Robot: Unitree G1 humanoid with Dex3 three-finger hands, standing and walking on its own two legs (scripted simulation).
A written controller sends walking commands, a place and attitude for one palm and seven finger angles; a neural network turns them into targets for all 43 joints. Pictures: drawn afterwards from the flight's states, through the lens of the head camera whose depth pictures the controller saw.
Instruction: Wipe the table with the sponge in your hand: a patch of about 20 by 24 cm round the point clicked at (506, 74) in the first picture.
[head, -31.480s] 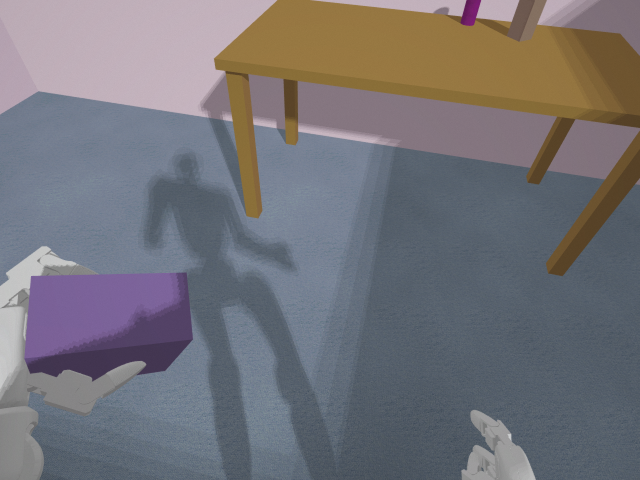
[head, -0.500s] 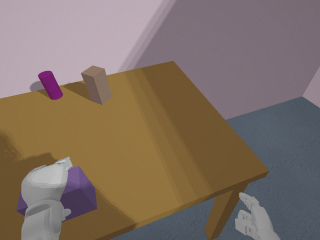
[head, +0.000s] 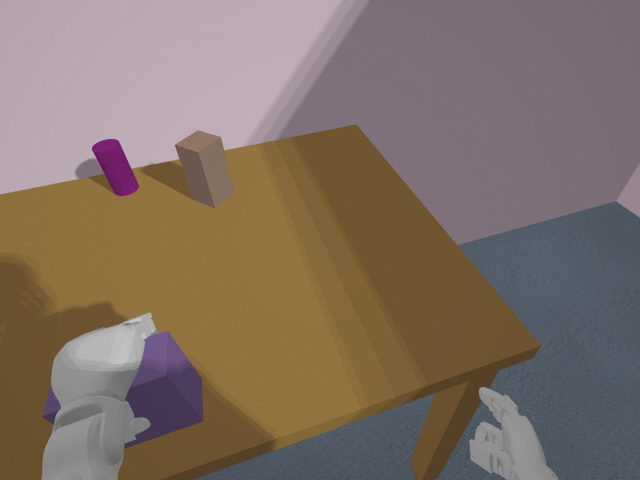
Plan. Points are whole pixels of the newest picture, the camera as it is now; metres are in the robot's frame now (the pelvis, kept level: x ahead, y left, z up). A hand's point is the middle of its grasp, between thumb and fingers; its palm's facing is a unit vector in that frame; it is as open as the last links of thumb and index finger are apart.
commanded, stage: lift the sponge slowly off the table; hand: left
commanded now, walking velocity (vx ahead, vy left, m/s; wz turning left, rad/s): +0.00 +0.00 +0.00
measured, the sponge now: (140, 402) +0.18 +0.28 +0.00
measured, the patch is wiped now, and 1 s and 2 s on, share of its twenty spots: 1.00 1.00 1.00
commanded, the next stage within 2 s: bring the sponge back beside the body in 1.44 s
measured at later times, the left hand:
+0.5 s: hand (117, 369) +0.18 +0.27 +0.08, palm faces +0.05 -0.11 -0.99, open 10.1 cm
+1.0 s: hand (101, 349) +0.19 +0.28 +0.11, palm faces +0.10 -0.09 -0.99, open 10.1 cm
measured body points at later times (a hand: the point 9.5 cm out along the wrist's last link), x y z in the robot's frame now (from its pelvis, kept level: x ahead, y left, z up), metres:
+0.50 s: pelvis -0.02 -0.01 +0.00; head -0.05 -0.05 +0.45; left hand +0.18 +0.27 +0.14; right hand +0.23 -0.20 -0.07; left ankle -0.03 +0.13 -0.74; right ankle +0.00 -0.14 -0.74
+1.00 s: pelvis -0.03 -0.01 +0.00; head -0.06 -0.05 +0.45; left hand +0.18 +0.28 +0.17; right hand +0.23 -0.20 -0.06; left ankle -0.03 +0.13 -0.74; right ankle +0.00 -0.14 -0.74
